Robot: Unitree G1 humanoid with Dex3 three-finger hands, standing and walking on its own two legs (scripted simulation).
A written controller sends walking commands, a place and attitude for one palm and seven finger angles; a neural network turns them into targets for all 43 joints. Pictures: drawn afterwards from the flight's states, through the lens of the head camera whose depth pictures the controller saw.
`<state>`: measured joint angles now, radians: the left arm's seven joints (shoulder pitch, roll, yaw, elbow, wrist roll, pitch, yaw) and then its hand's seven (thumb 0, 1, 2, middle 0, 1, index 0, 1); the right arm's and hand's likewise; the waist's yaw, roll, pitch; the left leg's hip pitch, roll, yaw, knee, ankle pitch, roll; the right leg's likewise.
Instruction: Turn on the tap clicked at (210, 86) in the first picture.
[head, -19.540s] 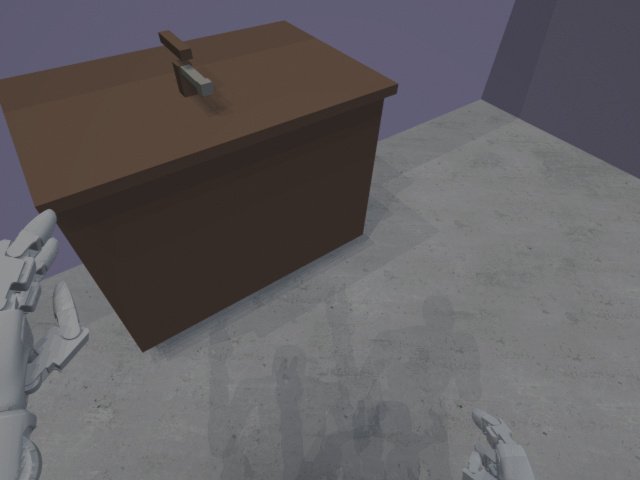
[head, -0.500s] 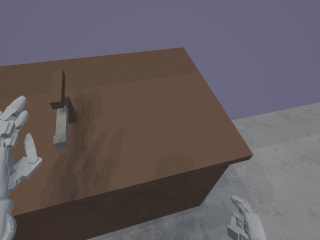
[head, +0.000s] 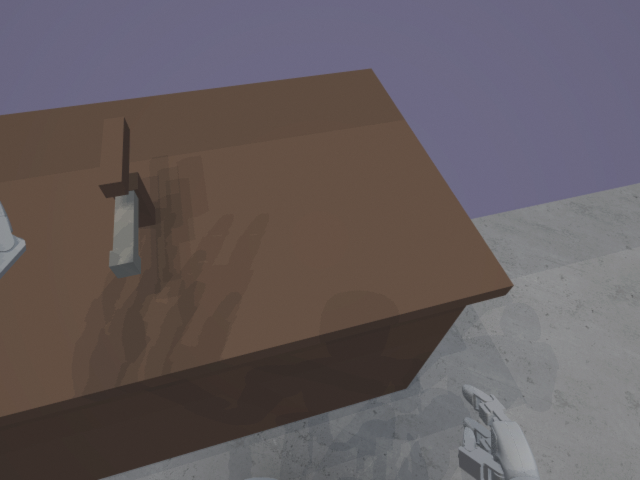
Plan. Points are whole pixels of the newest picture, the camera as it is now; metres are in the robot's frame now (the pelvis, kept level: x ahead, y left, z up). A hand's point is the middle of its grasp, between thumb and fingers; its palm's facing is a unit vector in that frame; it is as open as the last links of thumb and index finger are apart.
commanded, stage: look again from close up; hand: left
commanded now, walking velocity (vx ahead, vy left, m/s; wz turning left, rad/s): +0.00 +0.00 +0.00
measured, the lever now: (125, 262) +0.33 +0.29 +0.05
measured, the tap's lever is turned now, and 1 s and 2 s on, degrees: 0 0 0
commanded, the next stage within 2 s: come to a stop and stand still in 0.14 s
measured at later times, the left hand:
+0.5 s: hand (73, 297) +0.23 +0.25 +0.16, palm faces +0.34 -0.86 -0.38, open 7.4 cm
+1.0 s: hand (30, 318) +0.21 +0.28 +0.16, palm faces +0.45 -0.84 -0.30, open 7.4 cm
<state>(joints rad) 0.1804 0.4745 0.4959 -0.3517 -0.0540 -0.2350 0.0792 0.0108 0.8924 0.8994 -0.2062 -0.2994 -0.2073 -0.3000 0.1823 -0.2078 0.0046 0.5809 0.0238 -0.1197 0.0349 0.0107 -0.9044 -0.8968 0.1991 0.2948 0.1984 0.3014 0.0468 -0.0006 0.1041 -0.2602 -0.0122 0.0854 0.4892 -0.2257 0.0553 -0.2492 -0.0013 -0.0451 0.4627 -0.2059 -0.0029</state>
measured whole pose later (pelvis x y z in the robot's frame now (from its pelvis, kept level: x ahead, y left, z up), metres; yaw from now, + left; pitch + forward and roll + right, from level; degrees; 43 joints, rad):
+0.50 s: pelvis +0.01 +0.01 +0.00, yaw +0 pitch +0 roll -1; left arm 0.40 0.38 0.35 -0.44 -0.05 -0.24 0.07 0.01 0.89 0.90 -0.21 -0.30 -0.21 -0.30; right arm 0.17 -0.20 0.03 0.57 0.02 -0.13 -0.01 0.01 -0.90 -0.90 0.20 0.29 0.20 0.30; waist 0.03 -0.03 0.07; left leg -0.23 -0.01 0.08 0.46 -0.23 0.06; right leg -0.20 0.00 -0.05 0.40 -0.19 0.00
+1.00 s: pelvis -0.01 +0.02 +0.00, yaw +1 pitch -2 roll -1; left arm 0.35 0.33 0.35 -0.39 -0.04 -0.27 0.10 0.01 0.89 0.90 -0.21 -0.30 -0.21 -0.30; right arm 0.24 -0.19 0.03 0.61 0.01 -0.17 -0.02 0.01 -0.90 -0.90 0.20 0.30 0.20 0.30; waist 0.05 -0.03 0.06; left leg -0.24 -0.03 0.07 0.48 -0.21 0.08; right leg -0.21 -0.02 -0.06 0.42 -0.19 0.02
